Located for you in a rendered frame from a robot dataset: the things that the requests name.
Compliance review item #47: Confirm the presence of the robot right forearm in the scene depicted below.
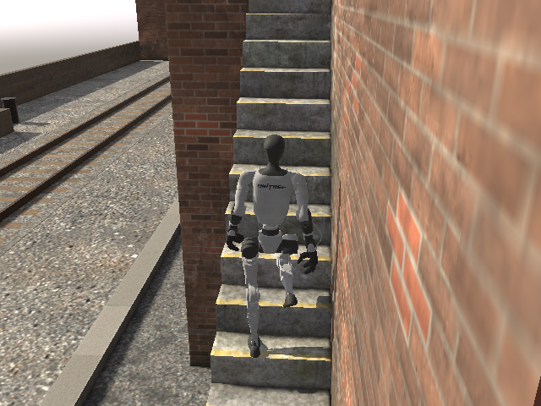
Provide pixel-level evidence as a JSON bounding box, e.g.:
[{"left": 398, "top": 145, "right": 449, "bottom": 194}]
[{"left": 300, "top": 209, "right": 317, "bottom": 252}]

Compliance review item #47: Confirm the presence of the right robot upper arm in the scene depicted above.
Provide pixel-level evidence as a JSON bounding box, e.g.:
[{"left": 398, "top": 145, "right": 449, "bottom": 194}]
[{"left": 291, "top": 172, "right": 309, "bottom": 222}]

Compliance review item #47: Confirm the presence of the robot left forearm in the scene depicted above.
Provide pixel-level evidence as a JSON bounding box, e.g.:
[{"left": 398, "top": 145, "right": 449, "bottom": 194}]
[{"left": 227, "top": 203, "right": 242, "bottom": 236}]

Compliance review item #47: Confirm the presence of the robot right foot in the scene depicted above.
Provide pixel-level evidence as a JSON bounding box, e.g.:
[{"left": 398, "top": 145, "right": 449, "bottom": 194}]
[{"left": 283, "top": 294, "right": 298, "bottom": 308}]

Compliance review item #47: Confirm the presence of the robot left hand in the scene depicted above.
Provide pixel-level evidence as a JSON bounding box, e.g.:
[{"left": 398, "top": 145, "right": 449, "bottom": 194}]
[{"left": 226, "top": 233, "right": 244, "bottom": 251}]

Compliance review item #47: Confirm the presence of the robot right hand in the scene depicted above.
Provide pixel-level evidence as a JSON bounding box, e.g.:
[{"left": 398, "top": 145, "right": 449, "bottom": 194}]
[{"left": 298, "top": 250, "right": 318, "bottom": 274}]

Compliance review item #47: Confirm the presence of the left robot upper arm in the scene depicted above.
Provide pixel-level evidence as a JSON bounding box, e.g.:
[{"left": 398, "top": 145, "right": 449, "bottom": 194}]
[{"left": 233, "top": 170, "right": 255, "bottom": 217}]

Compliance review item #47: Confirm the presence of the left robot shin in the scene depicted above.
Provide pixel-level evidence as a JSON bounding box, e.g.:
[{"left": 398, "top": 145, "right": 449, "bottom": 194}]
[{"left": 246, "top": 288, "right": 260, "bottom": 346}]

